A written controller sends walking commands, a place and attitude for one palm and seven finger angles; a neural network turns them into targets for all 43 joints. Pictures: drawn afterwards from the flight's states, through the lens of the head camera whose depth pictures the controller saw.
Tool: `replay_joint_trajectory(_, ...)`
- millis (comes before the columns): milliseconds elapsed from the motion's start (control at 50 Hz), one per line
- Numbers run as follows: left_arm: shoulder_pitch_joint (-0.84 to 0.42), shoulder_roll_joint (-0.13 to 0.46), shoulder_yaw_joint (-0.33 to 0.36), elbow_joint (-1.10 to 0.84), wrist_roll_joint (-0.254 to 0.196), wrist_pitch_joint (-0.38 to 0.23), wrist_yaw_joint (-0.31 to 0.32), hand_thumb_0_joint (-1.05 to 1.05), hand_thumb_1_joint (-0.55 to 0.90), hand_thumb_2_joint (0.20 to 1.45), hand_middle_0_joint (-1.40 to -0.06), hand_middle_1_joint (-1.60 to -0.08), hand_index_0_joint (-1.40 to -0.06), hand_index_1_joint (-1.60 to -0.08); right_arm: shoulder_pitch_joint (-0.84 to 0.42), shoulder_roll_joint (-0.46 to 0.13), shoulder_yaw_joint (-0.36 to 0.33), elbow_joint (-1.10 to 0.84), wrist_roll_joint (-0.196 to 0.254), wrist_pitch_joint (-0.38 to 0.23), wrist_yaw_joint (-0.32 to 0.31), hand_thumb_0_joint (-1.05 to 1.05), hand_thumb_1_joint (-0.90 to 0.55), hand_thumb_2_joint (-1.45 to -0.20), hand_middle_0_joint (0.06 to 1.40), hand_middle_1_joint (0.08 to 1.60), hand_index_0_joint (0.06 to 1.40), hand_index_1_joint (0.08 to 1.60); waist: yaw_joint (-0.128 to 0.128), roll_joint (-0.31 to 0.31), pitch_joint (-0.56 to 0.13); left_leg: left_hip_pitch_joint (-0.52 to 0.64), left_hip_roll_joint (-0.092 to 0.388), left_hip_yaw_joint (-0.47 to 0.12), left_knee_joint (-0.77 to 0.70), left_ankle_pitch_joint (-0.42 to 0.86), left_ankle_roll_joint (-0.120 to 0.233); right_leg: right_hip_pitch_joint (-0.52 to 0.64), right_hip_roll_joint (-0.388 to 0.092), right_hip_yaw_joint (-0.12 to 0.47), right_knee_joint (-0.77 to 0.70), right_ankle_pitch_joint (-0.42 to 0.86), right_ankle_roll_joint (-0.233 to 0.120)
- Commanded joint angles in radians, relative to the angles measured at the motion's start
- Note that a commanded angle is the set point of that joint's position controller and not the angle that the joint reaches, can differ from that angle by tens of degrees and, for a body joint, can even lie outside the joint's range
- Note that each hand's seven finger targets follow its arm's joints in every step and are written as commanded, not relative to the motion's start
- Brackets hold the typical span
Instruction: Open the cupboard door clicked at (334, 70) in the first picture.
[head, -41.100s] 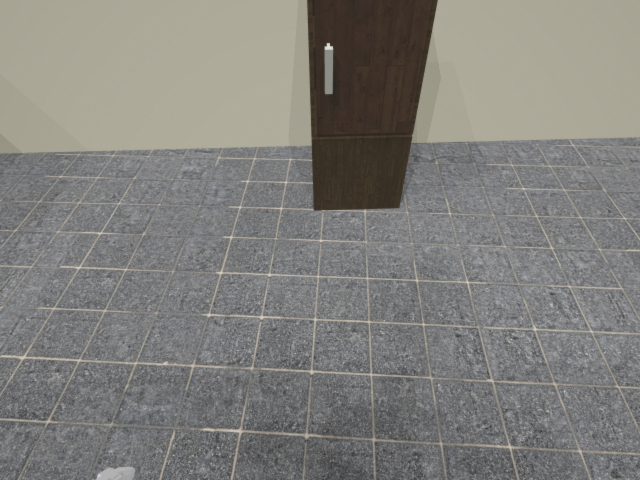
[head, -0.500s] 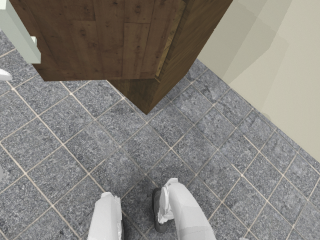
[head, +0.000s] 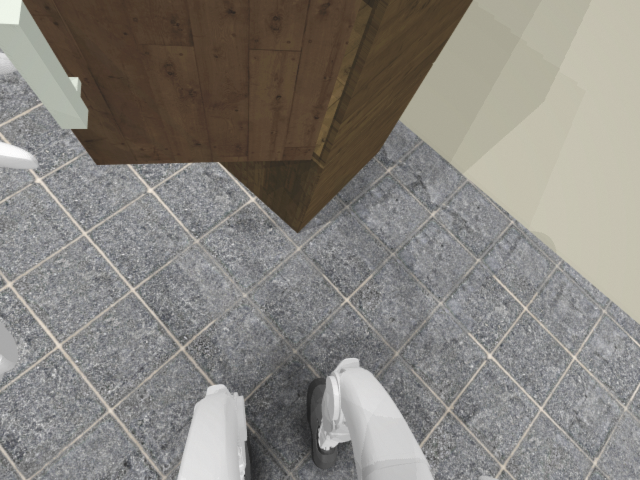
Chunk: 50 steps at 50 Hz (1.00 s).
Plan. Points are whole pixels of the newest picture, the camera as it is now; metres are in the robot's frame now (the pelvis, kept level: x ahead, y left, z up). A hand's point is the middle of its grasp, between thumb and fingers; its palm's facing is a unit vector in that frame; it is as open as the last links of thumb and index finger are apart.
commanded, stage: slide the fingers in behind the handle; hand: left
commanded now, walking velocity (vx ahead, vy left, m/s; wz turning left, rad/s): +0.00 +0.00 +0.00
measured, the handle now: (46, 57) +0.56 +0.26 +0.05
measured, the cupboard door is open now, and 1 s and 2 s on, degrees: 49 49 49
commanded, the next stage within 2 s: close the thumb around the handle in 1.44 s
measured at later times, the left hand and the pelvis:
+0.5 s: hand (32, 96) +0.51 +0.26 +0.05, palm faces +0.03 -1.00 -0.05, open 13.9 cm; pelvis +0.00 +0.00 +0.00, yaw +1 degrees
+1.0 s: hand (65, 98) +0.52 +0.23 +0.05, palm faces +0.03 -1.00 -0.02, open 13.9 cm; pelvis +0.00 -0.01 +0.01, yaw +1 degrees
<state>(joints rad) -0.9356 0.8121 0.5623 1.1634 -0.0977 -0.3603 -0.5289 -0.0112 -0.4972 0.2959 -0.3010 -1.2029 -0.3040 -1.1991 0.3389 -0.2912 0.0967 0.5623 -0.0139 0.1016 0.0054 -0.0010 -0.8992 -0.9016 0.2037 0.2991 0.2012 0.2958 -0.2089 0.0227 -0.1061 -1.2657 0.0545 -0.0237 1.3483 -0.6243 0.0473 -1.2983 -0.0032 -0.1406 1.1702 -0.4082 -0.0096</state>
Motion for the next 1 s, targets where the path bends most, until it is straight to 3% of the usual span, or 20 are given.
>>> replay_joint_trajectory(0,-0.352,0.289,0.032,-0.206,-0.025,-0.056,0.023,0.0,-0.5,0.3,-0.3,-1.2,-0.3,-1.2,0.21,-0.216,-0.086,-0.022,-0.002,-0.009,-0.019,0.0,-0.9,-0.9,0.2,0.3,0.2,0.3,0.003,0.262,-0.566,0.435,-0.005,-0.088,-0.178,0.609,-0.037,0.307,0.049,0.07,-0.075,0.226,-0.013)
replay_joint_trajectory(60,-0.351,0.257,0.014,-0.229,-0.02,-0.069,0.047,0.0,-0.5,0.3,-0.3,-1.2,-0.3,-1.2,0.206,-0.209,-0.089,-0.024,-0.003,-0.011,-0.017,0.0,-0.9,-0.9,0.2,0.3,0.2,0.3,-0.001,0.246,-0.574,0.436,-0.008,-0.085,-0.181,0.593,-0.034,0.317,0.049,0.074,-0.08,0.224,-0.011)
replay_joint_trajectory(100,-0.359,0.281,0.035,-0.253,-0.018,-0.086,0.061,0.0,-0.5,0.3,-0.3,-1.2,-0.3,-1.2,0.207,-0.21,-0.09,-0.022,-0.006,-0.013,-0.016,0.0,-0.9,-0.9,0.2,0.3,0.2,0.3,0.013,0.289,-0.597,0.474,-0.006,-0.093,-0.187,0.634,-0.046,0.314,0.047,0.071,-0.074,0.225,-0.016)
replay_joint_trajectory(120,-0.352,0.252,0.015,-0.245,-0.016,-0.088,0.066,0.0,-0.5,0.3,-0.3,-1.2,-0.3,-1.2,0.203,-0.208,-0.09,-0.022,-0.005,-0.013,-0.013,0.0,-0.9,-0.9,0.2,0.3,0.2,0.3,0.013,0.293,-0.583,0.484,-0.007,-0.096,-0.191,0.628,-0.05,0.295,0.047,0.069,-0.078,0.208,-0.016)
replay_joint_trajectory(160,-0.353,0.227,0.001,-0.232,-0.016,-0.089,0.081,0.0,-0.5,0.3,-0.3,-1.2,-0.3,-1.2,0.2,-0.208,-0.09,-0.019,-0.006,-0.014,-0.015,0.0,-0.9,-0.9,0.2,0.3,0.2,0.3,0.001,0.246,-0.553,0.46,-0.008,-0.093,-0.197,0.583,-0.043,0.3,0.047,0.068,-0.085,0.194,-0.013)
replay_joint_trajectory(280,-0.378,0.187,-0.026,-0.212,-0.01,-0.097,0.11,0.0,-0.5,0.3,-0.3,-1.2,-0.3,-1.2,0.201,-0.204,-0.089,-0.018,-0.007,-0.017,-0.018,0.0,-0.9,-0.9,0.2,0.3,0.2,0.3,-0.009,0.227,-0.538,0.442,-0.013,-0.094,-0.207,0.547,-0.039,0.303,0.045,0.071,-0.086,0.188,-0.016)
replay_joint_trajectory(320,-0.368,0.219,0.0,-0.197,-0.007,-0.1,0.118,0.0,-0.5,0.3,-0.3,-1.2,-0.3,-1.2,0.199,-0.206,-0.087,-0.015,-0.009,-0.019,-0.019,0.0,-0.9,-0.9,0.2,0.3,0.2,0.3,0.003,0.233,-0.542,0.417,-0.015,-0.085,-0.206,0.524,-0.038,0.328,0.043,0.077,-0.086,0.188,-0.015)
replay_joint_trajectory(380,-0.385,0.16,-0.043,-0.215,-0.007,-0.112,0.126,0.0,-0.5,0.3,-0.3,-1.2,-0.3,-1.2,0.201,-0.197,-0.089,-0.02,-0.009,-0.022,-0.015,0.0,-0.9,-0.9,0.2,0.3,0.2,0.3,-0.011,0.223,-0.556,0.424,-0.017,-0.083,-0.203,0.535,-0.033,0.332,0.043,0.079,-0.084,0.207,-0.015)
replay_joint_trajectory(440,-0.363,0.174,-0.026,-0.216,-0.005,-0.118,0.128,0.0,-0.5,0.3,-0.3,-1.2,-0.3,-1.2,0.205,-0.201,-0.094,-0.01,-0.011,-0.019,-0.014,0.0,-0.9,-0.9,0.2,0.3,0.2,0.3,0.003,0.221,-0.577,0.437,-0.016,-0.081,-0.202,0.548,-0.037,0.345,0.042,0.081,-0.087,0.214,-0.014)
replay_joint_trajectory(500,-0.357,0.117,-0.053,-0.226,-0.02,-0.12,0.126,0.0,-0.5,0.3,-0.3,-1.2,-0.3,-1.2,0.209,-0.194,-0.098,-0.007,-0.009,-0.019,-0.012,0.0,-0.9,-0.9,0.2,0.3,0.2,0.3,0.001,0.224,-0.597,0.464,-0.016,-0.085,-0.202,0.589,-0.039,0.344,0.042,0.079,-0.086,0.238,-0.015)
replay_joint_trajectory(540,-0.358,0.124,-0.048,-0.206,-0.019,-0.112,0.133,0.0,-0.5,0.3,-0.3,-1.2,-0.3,-1.2,0.205,-0.195,-0.097,-0.003,-0.008,-0.015,-0.014,0.0,-0.9,-0.9,0.2,0.3,0.2,0.3,-0.005,0.201,-0.558,0.43,-0.017,-0.08,-0.204,0.555,-0.034,0.349,0.041,0.081,-0.091,0.23,-0.012)
replay_joint_trajectory(620,-0.366,0.138,-0.032,-0.224,-0.013,-0.121,0.159,0.0,-0.5,0.3,-0.3,-1.2,-0.3,-1.2,0.204,-0.191,-0.097,-0.004,-0.011,-0.017,-0.014,0.0,-0.9,-0.9,0.2,0.3,0.2,0.3,0.003,0.213,-0.57,0.428,-0.019,-0.074,-0.201,0.562,-0.035,0.361,0.039,0.085,-0.085,0.245,-0.013)
replay_joint_trajectory(660,-0.36,0.14,-0.032,-0.193,-0.007,-0.117,0.17,0.0,-0.5,0.3,-0.3,-1.2,-0.3,-1.2,0.199,-0.188,-0.092,-0.01,-0.011,-0.019,-0.012,0.0,-0.9,-0.9,0.2,0.3,0.2,0.3,-0.002,0.163,-0.529,0.356,-0.024,-0.059,-0.203,0.5,-0.023,0.403,0.039,0.095,-0.092,0.243,-0.011)
replay_joint_trajectory(680,-0.367,0.151,-0.027,-0.222,-0.003,-0.13,0.174,0.0,-0.5,0.3,-0.3,-1.2,-0.3,-1.2,0.198,-0.188,-0.092,-0.015,-0.011,-0.02,-0.014,0.0,-0.9,-0.9,0.2,0.3,0.2,0.3,0.005,0.186,-0.553,0.366,-0.026,-0.059,-0.202,0.509,-0.023,0.41,0.04,0.096,-0.084,0.252,-0.015)
replay_joint_trajectory(700,-0.37,0.115,-0.057,-0.217,0.001,-0.131,0.171,0.0,-0.5,0.3,-0.3,-1.2,-0.3,-1.2,0.198,-0.184,-0.093,-0.012,-0.011,-0.022,-0.011,0.0,-0.9,-0.9,0.2,0.3,0.2,0.3,-0.001,0.201,-0.568,0.38,-0.027,-0.058,-0.203,0.51,-0.025,0.402,0.039,0.096,-0.087,0.248,-0.012)
replay_joint_trajectory(800,-0.346,0.081,-0.068,-0.225,-0.018,-0.135,0.158,0.0,-0.5,0.3,-0.3,-1.2,-0.3,-1.2,0.198,-0.186,-0.1,-0.01,-0.008,-0.022,-0.01,0.0,-0.9,-0.9,0.2,0.3,0.2,0.3,0.002,0.198,-0.591,0.415,-0.024,-0.063,-0.204,0.539,-0.028,0.402,0.038,0.094,-0.088,0.265,-0.013)
replay_joint_trajectory(860,-0.356,0.089,-0.06,-0.195,-0.021,-0.122,0.166,0.0,-0.5,0.3,-0.3,-1.2,-0.3,-1.2,0.192,-0.188,-0.097,-0.006,-0.007,-0.022,-0.014,0.0,-0.9,-0.9,0.2,0.3,0.2,0.3,-0.007,0.163,-0.538,0.366,-0.026,-0.057,-0.206,0.486,-0.022,0.401,0.038,0.096,-0.096,0.24,-0.009)
replay_joint_trajectory(880,-0.389,0.073,-0.076,-0.222,-0.025,-0.13,0.168,0.0,-0.5,0.3,-0.3,-1.2,-0.3,-1.2,0.191,-0.185,-0.095,-0.01,-0.009,-0.026,-0.014,0.0,-0.9,-0.9,0.2,0.3,0.2,0.3,-0.011,0.184,-0.546,0.377,-0.028,-0.058,-0.204,0.494,-0.021,0.396,0.038,0.097,-0.091,0.249,-0.012)
replay_joint_trajectory(920,-0.363,0.122,-0.031,-0.239,-0.018,-0.141,0.178,0.0,-0.5,0.3,-0.3,-1.2,-0.3,-1.2,0.197,-0.186,-0.099,-0.009,-0.012,-0.028,-0.012,0.0,-0.9,-0.9,0.2,0.3,0.2,0.3,0.015,0.2,-0.614,0.392,-0.029,-0.054,-0.198,0.526,-0.027,0.432,0.037,0.102,-0.083,0.275,-0.014)
replay_joint_trajectory(980,-0.355,0.071,-0.067,-0.238,-0.015,-0.148,0.184,0.0,-0.5,0.3,-0.3,-1.2,-0.3,-1.2,0.195,-0.179,-0.1,-0.011,-0.012,-0.029,-0.008,0.0,-0.9,-0.9,0.2,0.3,0.2,0.3,0.002,0.192,-0.588,0.401,-0.028,-0.057,-0.195,0.546,-0.025,0.413,0.039,0.098,-0.081,0.287,-0.015)
